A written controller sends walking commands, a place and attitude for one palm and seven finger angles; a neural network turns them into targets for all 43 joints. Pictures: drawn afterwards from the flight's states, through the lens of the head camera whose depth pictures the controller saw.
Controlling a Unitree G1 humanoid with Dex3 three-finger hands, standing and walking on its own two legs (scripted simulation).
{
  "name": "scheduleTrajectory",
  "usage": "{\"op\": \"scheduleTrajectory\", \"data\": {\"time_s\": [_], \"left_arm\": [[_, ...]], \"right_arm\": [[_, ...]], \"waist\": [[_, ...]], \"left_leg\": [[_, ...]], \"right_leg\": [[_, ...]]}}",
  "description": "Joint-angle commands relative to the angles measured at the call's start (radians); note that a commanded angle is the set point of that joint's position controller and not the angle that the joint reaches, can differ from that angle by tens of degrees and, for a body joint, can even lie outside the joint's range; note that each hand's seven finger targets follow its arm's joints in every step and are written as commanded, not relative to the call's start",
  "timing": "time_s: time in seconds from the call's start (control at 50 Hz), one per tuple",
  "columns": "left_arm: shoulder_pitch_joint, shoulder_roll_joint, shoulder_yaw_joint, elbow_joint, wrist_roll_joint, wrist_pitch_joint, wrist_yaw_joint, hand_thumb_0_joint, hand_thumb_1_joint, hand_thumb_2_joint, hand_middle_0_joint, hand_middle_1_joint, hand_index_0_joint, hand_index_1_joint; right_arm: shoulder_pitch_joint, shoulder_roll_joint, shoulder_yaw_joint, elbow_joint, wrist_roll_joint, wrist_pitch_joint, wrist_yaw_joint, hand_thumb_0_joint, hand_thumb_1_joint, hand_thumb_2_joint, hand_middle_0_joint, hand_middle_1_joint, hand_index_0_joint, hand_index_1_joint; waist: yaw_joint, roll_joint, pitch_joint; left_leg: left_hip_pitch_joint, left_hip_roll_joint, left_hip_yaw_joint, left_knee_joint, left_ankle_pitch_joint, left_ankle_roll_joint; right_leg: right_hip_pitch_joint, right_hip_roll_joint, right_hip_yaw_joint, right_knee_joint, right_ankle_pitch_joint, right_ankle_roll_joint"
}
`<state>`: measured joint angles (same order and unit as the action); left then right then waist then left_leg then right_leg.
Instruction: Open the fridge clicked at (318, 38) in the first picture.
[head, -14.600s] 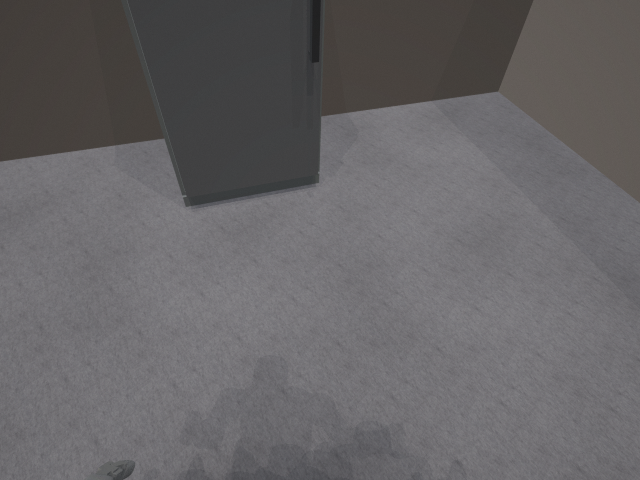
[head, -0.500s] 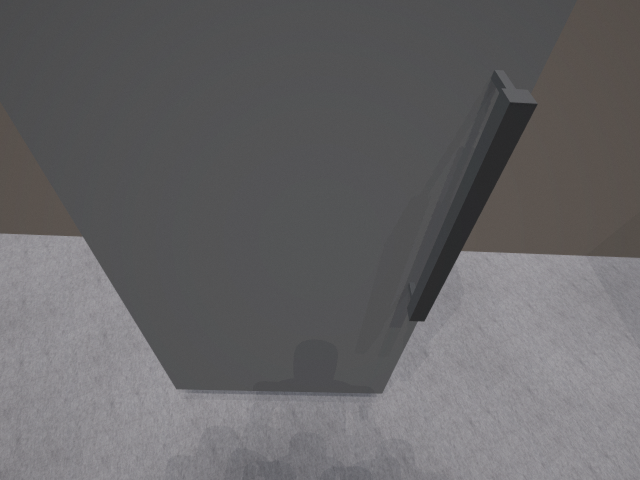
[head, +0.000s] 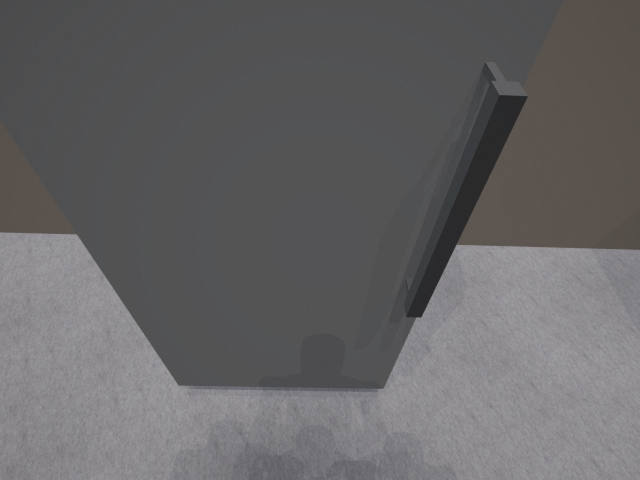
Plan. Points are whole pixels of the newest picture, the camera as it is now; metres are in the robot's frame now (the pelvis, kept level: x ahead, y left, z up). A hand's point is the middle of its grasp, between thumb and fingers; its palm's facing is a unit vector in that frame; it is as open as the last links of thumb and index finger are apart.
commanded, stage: look again from close up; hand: right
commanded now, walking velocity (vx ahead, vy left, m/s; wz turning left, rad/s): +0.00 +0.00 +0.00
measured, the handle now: (442, 219) +0.44 -0.14 +0.09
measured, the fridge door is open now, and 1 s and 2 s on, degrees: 0 0 0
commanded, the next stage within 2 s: raise the hand to about handle height in 0.32 s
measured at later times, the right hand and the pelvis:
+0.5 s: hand out of the picture +0.07 -0.20 -0.13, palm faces +0.18 +0.96 -0.21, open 7.3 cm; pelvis -0.01 -0.01 +0.00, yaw +0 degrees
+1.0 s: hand out of the picture +0.13 -0.22 -0.03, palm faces +0.04 +1.00 -0.06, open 9.6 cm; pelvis -0.05 -0.02 -0.08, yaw -3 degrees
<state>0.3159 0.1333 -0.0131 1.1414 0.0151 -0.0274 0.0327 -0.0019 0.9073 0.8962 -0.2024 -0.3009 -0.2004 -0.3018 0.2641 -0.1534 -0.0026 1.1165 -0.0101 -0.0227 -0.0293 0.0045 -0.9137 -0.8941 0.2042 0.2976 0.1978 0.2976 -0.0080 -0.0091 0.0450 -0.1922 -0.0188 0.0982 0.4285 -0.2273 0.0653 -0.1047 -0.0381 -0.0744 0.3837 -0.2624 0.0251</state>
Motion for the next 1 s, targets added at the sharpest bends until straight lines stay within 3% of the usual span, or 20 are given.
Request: {"op": "scheduleTrajectory", "data": {"time_s": [0.0,0.38,0.4,0.42,0.44,0.46,0.48,0.5,0.52,0.56,0.58,0.6,0.66,0.68,0.72,0.78,0.86,0.88,0.92,0.98], "left_arm": [[0.078,0.095,0.017,-0.016,0.000,-0.013,0.010,0.000,0.900,0.900,-0.200,-0.300,-0.200,-0.300],[0.030,0.114,0.020,-0.023,0.000,-0.009,0.006,0.000,0.900,0.900,-0.200,-0.300,-0.200,-0.300],[-0.075,0.140,0.029,-0.083,-0.012,-0.013,-0.006,0.000,0.900,0.900,-0.200,-0.300,-0.200,-0.300],[-0.086,0.308,0.037,-0.455,-0.067,-0.163,0.041,0.000,0.900,0.900,-0.200,-0.300,-0.200,-0.300],[-0.159,0.233,0.029,-0.416,-0.047,-0.240,0.075,0.000,0.900,0.900,-0.200,-0.300,-0.200,-0.300],[-0.131,0.177,0.025,-0.386,-0.061,-0.260,0.073,0.000,0.900,0.900,-0.200,-0.300,-0.200,-0.300],[-0.093,0.215,0.044,-0.398,-0.071,-0.266,0.068,0.000,0.900,0.900,-0.200,-0.300,-0.200,-0.300],[-0.128,0.251,0.047,-0.464,-0.064,-0.289,0.057,0.000,0.900,0.900,-0.200,-0.300,-0.200,-0.300],[-0.118,0.262,0.074,-0.489,-0.044,-0.303,0.057,0.000,0.900,0.900,-0.200,-0.300,-0.200,-0.300],[-0.151,0.244,0.080,-0.552,-0.029,-0.324,0.037,0.000,0.900,0.900,-0.200,-0.300,-0.200,-0.300],[-0.159,0.241,0.088,-0.581,-0.031,-0.326,0.015,0.000,0.900,0.900,-0.200,-0.300,-0.200,-0.300],[-0.162,0.235,0.091,-0.608,-0.028,-0.324,-0.006,0.000,0.900,0.900,-0.200,-0.300,-0.200,-0.300],[-0.203,0.246,0.111,-0.688,-0.028,-0.318,-0.044,0.000,0.900,0.900,-0.200,-0.300,-0.200,-0.300],[-0.197,0.254,0.118,-0.706,-0.034,-0.300,-0.048,0.000,0.900,0.900,-0.200,-0.300,-0.200,-0.300],[-0.232,0.255,0.107,-0.790,-0.051,-0.272,-0.037,0.000,0.900,0.900,-0.200,-0.300,-0.200,-0.300],[-0.202,0.247,0.092,-0.833,-0.053,-0.255,-0.006,0.000,0.900,0.900,-0.200,-0.300,-0.200,-0.300],[-0.128,0.228,0.077,-0.810,-0.044,-0.254,0.018,0.000,0.900,0.900,-0.200,-0.300,-0.200,-0.300],[-0.123,0.235,0.065,-0.798,-0.038,-0.256,0.023,0.000,0.900,0.900,-0.200,-0.300,-0.200,-0.300],[-0.120,0.238,0.057,-0.770,-0.044,-0.264,0.033,0.000,0.900,0.900,-0.200,-0.300,-0.200,-0.300],[-0.134,0.250,0.043,-0.761,-0.053,-0.279,0.041,0.000,0.900,0.900,-0.200,-0.300,-0.200,-0.300]], "right_arm": [[0.051,-0.112,-0.016,-0.031,0.000,-0.016,-0.005,0.000,-0.900,-0.900,0.200,0.300,0.200,0.300],[0.034,-0.133,-0.016,-0.034,-0.003,-0.017,-0.003,0.000,-0.900,-0.900,0.200,0.300,0.200,0.300],[0.140,-0.118,-0.015,0.016,-0.007,-0.029,-0.047,0.000,-0.900,-0.900,0.200,0.300,0.200,0.300],[-0.634,-0.340,-0.117,-1.491,0.220,-0.255,-0.016,0.000,-0.877,-0.890,0.202,0.315,0.202,0.315],[-0.172,-0.294,-0.135,-1.250,0.136,-0.210,-0.059,0.000,-0.853,-0.880,0.203,0.330,0.203,0.330],[0.158,0.021,0.038,-0.958,0.153,-0.097,-0.058,0.000,-0.830,-0.870,0.205,0.345,0.205,0.345],[0.123,0.031,0.011,-0.921,0.185,-0.077,-0.046,0.000,-0.807,-0.860,0.207,0.360,0.207,0.360],[-0.075,-0.052,-0.021,-1.087,0.199,-0.158,-0.025,0.000,-0.783,-0.850,0.208,0.375,0.208,0.375],[-0.046,-0.113,-0.103,-1.056,0.202,-0.225,0.003,0.000,-0.760,-0.840,0.210,0.390,0.210,0.390],[0.169,-0.029,-0.097,-0.920,0.225,-0.345,0.089,0.000,-0.713,-0.820,0.213,0.420,0.213,0.420],[0.291,-0.022,-0.119,-0.849,0.228,-0.404,0.146,0.000,-0.690,-0.810,0.215,0.435,0.215,0.435],[0.326,-0.015,-0.127,-0.864,0.243,-0.478,0.205,0.000,-0.667,-0.800,0.217,0.450,0.217,0.450],[0.306,-0.104,-0.186,-0.920,0.252,-0.669,0.379,0.000,-0.597,-0.770,0.222,0.495,0.222,0.495],[0.329,-0.159,-0.252,-0.889,0.259,-0.658,0.407,0.000,-0.573,-0.760,0.223,0.510,0.223,0.510],[0.238,-0.153,-0.231,-1.041,0.301,-0.593,0.432,0.000,-0.527,-0.740,0.227,0.540,0.227,0.540],[0.055,-0.185,-0.234,-1.248,0.325,-0.523,0.384,0.000,-0.457,-0.710,0.232,0.585,0.232,0.585],[0.004,-0.189,-0.205,-1.445,0.279,-0.533,0.320,0.000,-0.363,-0.670,0.238,0.645,0.238,0.645],[-0.051,-0.192,-0.174,-1.456,0.277,-0.530,0.326,0.000,-0.340,-0.660,0.240,0.660,0.240,0.660],[-0.042,-0.205,-0.182,-1.378,0.270,-0.508,0.342,0.000,-0.293,-0.640,0.243,0.690,0.243,0.690],[-0.026,-0.218,-0.185,-1.297,0.284,-0.435,0.387,0.000,-0.223,-0.610,0.248,0.735,0.248,0.735]], "waist": [[0.000,0.007,0.018],[0.002,0.030,0.023],[-0.033,0.016,-0.003],[0.080,-0.160,-0.474],[-0.020,-0.275,-0.464],[0.020,-0.170,-0.250],[0.034,-0.038,-0.113],[0.076,0.118,-0.016],[0.063,0.185,-0.049],[0.009,0.259,-0.034],[-0.036,0.184,-0.041],[-0.047,0.189,-0.092],[-0.040,0.127,-0.194],[-0.063,0.100,-0.218],[-0.057,0.076,-0.270],[-0.013,0.019,-0.290],[0.032,-0.074,-0.350],[0.061,-0.058,-0.318],[0.068,-0.056,-0.280],[0.053,-0.078,-0.270]], "left_leg": [[0.042,0.138,-0.145,-0.076,0.176,-0.002],[0.028,0.143,-0.155,-0.098,0.153,-0.008],[0.050,0.212,-0.203,-0.045,0.634,-0.067],[0.171,0.115,-0.169,0.012,0.420,-0.034],[0.156,0.059,-0.128,0.051,0.248,-0.004],[0.037,0.048,-0.064,0.030,0.194,-0.023],[-0.040,0.058,-0.039,0.015,0.135,-0.038],[-0.150,0.047,-0.033,0.016,0.040,-0.057],[-0.212,0.044,-0.036,0.030,-0.081,-0.064],[-0.292,0.047,-0.042,0.108,-0.212,-0.064],[-0.295,0.052,-0.059,0.161,-0.192,-0.050],[-0.294,0.049,-0.053,0.237,-0.134,-0.044],[-0.337,0.065,-0.114,0.375,-0.041,-0.035],[-0.331,0.074,-0.149,0.392,-0.050,-0.030],[-0.347,0.075,-0.168,0.384,-0.174,-0.038],[-0.403,0.058,-0.180,0.384,-0.277,-0.044],[-0.419,0.035,-0.126,0.416,-0.144,-0.041],[-0.445,0.026,-0.118,0.426,-0.134,-0.039],[-0.470,0.023,-0.105,0.407,-0.199,-0.042],[-0.453,0.017,-0.082,0.390,-0.228,-0.037]], "right_leg": [[-0.076,-0.077,0.070,-0.067,0.139,-0.042],[-0.056,-0.076,0.073,-0.075,0.122,-0.045],[-0.127,-0.086,0.013,0.157,0.121,-0.017],[0.086,0.050,0.063,0.011,0.211,-0.051],[0.080,0.039,0.027,0.013,0.308,-0.060],[-0.013,0.020,0.037,0.028,0.292,-0.048],[-0.099,0.013,0.068,0.049,0.226,-0.039],[-0.155,0.019,0.089,0.083,0.131,-0.054],[-0.198,0.030,0.072,0.131,0.056,-0.057],[-0.359,0.044,0.067,0.218,-0.040,-0.043],[-0.413,0.057,0.057,0.260,-0.037,-0.032],[-0.463,0.066,0.051,0.315,-0.019,-0.023],[-0.603,0.080,0.036,0.479,-0.023,-0.019],[-0.635,0.082,0.030,0.507,-0.026,-0.023],[-0.664,0.092,0.014,0.519,-0.087,-0.037],[-0.670,0.074,0.041,0.543,-0.123,-0.048],[-0.579,0.043,0.078,0.551,-0.052,-0.057],[-0.588,0.037,0.092,0.562,-0.053,-0.061],[-0.605,0.032,0.103,0.550,-0.103,-0.056],[-0.593,0.035,0.119,0.509,-0.127,-0.054]]}}
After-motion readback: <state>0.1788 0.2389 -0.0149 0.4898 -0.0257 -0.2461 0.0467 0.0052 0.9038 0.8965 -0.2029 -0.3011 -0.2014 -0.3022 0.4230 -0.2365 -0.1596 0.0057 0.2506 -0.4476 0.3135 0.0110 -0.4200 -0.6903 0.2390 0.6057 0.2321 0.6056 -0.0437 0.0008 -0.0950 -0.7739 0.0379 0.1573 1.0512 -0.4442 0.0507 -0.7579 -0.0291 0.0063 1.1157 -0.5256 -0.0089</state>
